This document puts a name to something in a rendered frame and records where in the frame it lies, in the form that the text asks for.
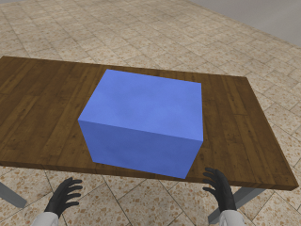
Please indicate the table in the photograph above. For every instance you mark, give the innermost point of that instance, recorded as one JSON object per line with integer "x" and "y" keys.
{"x": 41, "y": 101}

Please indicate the robot left hand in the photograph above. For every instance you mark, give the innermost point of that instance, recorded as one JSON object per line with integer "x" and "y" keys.
{"x": 57, "y": 204}

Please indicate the robot right hand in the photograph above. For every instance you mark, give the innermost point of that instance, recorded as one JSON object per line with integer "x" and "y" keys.
{"x": 222, "y": 192}

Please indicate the robot left forearm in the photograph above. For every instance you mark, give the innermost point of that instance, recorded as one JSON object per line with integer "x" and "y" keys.
{"x": 46, "y": 219}

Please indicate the robot right forearm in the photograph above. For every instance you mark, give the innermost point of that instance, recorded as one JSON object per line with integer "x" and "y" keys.
{"x": 231, "y": 218}

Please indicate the carton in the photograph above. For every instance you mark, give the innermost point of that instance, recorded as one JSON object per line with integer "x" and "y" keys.
{"x": 144, "y": 122}

